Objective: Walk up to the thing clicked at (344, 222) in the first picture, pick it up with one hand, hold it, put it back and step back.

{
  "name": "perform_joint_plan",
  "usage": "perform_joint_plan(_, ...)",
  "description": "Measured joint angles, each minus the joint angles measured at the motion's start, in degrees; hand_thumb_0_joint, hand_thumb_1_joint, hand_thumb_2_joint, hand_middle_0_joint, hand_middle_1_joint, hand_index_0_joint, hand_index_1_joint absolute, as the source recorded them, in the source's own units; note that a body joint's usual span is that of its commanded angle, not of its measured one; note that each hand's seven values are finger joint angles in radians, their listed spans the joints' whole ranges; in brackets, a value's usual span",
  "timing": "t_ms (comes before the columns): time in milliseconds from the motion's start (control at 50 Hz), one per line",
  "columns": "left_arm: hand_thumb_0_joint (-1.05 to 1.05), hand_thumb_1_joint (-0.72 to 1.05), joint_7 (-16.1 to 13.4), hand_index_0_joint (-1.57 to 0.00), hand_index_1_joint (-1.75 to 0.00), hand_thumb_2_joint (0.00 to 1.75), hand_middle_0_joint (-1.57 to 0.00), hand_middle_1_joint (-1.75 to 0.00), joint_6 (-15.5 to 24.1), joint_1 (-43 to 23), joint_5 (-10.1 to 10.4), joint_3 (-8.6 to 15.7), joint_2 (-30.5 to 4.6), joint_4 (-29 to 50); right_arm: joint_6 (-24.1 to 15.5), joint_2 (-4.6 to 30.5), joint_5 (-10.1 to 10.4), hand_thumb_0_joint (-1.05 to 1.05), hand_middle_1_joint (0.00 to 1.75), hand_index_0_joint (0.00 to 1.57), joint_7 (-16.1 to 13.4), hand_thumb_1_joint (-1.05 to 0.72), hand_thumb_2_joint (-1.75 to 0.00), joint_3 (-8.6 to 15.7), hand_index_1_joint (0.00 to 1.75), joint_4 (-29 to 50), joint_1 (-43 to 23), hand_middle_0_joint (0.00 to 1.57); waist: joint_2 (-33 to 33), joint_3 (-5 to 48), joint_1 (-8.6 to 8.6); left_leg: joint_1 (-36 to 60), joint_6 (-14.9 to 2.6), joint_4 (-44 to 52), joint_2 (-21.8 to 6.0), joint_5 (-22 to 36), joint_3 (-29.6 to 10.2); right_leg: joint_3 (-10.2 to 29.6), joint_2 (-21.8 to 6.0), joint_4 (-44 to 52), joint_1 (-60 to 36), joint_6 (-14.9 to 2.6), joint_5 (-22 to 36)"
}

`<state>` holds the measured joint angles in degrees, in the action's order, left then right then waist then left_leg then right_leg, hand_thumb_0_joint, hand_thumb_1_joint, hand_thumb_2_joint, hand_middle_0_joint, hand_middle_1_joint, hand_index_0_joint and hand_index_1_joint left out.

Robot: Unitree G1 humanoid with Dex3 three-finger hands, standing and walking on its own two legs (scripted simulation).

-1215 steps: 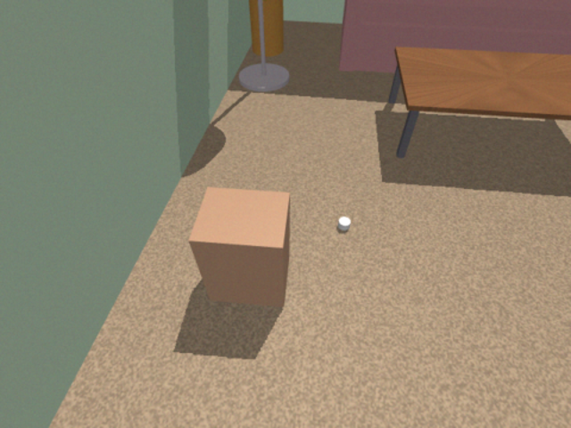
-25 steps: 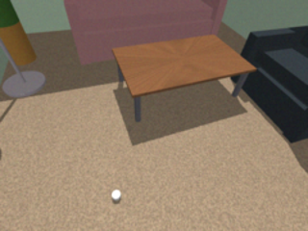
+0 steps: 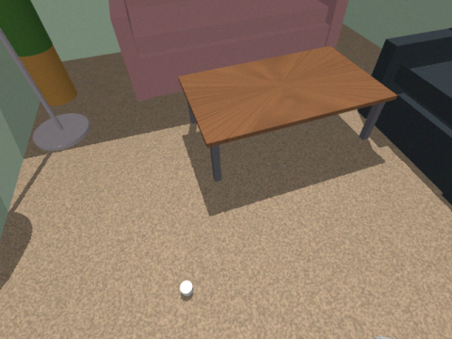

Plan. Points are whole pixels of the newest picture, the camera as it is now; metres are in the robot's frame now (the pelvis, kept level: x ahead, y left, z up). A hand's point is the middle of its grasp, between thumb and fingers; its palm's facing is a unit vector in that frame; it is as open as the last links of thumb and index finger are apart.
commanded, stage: walk up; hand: left
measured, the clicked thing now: (186, 288) +0.45 +0.23 -0.76
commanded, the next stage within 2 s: none
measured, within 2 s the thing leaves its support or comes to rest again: neither
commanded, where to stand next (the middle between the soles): +0.06 -0.01 m, yaw -1 degrees
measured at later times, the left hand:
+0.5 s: hand out of the picture +0.09 +0.24 -0.16, palm faces -0.01 -0.95 -0.33, open 7.4 cm
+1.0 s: hand out of the picture +0.08 +0.24 -0.16, palm faces +0.00 -0.94 -0.33, open 7.4 cm
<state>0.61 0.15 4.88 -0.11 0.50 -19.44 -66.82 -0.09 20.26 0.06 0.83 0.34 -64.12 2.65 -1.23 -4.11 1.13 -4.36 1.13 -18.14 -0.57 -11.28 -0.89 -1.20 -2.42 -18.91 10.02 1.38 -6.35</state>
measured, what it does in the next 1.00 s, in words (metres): stands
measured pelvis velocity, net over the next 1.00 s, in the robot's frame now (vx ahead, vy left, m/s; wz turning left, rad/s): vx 0.00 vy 0.00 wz -0.01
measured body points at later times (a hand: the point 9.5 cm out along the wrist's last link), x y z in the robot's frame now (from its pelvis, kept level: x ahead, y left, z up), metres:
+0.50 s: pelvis +0.00 -0.01 +0.00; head +0.02 -0.01 +0.45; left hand +0.09 +0.29 -0.13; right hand +0.05 -0.31 -0.14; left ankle -0.01 +0.13 -0.75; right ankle +0.05 -0.13 -0.75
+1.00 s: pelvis +0.00 +0.00 +0.00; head +0.02 -0.01 +0.45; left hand +0.08 +0.29 -0.13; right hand +0.08 -0.31 -0.14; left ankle -0.01 +0.13 -0.75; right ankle +0.04 -0.13 -0.75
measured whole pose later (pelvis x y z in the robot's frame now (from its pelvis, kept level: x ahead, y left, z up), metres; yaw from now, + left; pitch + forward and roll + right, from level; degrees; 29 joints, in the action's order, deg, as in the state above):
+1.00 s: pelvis +0.00 +0.00 +0.00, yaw +0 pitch -2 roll +0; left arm 0.8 -0.4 5.3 -0.5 1.7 -19.0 -65.4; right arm -0.1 20.4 -0.5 0.6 0.3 -64.1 6.4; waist -0.4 -3.6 0.4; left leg -5.2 1.6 -19.0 -1.4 -12.0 -0.7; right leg -1.1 -1.6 -19.1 10.8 0.9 -6.6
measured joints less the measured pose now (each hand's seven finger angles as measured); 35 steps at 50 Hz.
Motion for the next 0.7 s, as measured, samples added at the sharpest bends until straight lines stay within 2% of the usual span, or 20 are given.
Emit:
perform_joint_plan(280,0.01,0.90,0.0,-0.20,-0.30,0.90,-0.21,-0.30,-0.1,-0.4,-0.5,1.0,0.9,0.4,0.5,0.5,-0.5,0.00,0.30,0.20,-0.1,-0.91,-0.89,0.4,0.30,-1.7,2.8,0.20,0.6,0.0,-1.11,-1.0,0.89,-0.6,-1.4,-0.2,-0.2,-0.3,1.4,0.7,0.4,-0.99,0.5)
perform_joint_plan(500,0.01,0.90,0.1,-0.20,-0.30,0.90,-0.21,-0.30,-0.5,-1.3,-0.3,1.4,0.4,1.3,0.1,0.2,-0.6,0.00,0.30,0.20,-0.4,-0.91,-0.89,0.1,0.30,-1.8,4.3,0.20,1.1,0.3,-1.58,-0.8,0.70,-0.7,-1.1,-0.3,0.2,0.1,1.1,-0.1,0.7,-0.81,0.2)
perform_joint_plan(700,0.01,0.90,0.2,-0.20,-0.30,0.90,-0.21,-0.30,-0.6,-1.2,-0.3,1.2,0.2,1.6,-0.2,-0.2,-0.6,0.00,0.30,0.20,-0.3,-0.91,-0.89,-0.2,0.30,-0.8,4.0,0.20,0.9,0.9,-1.35,-0.6,0.49,-0.5,-0.7,-0.3,0.3,0.3,0.8,-0.4,0.8,-0.58,0.0)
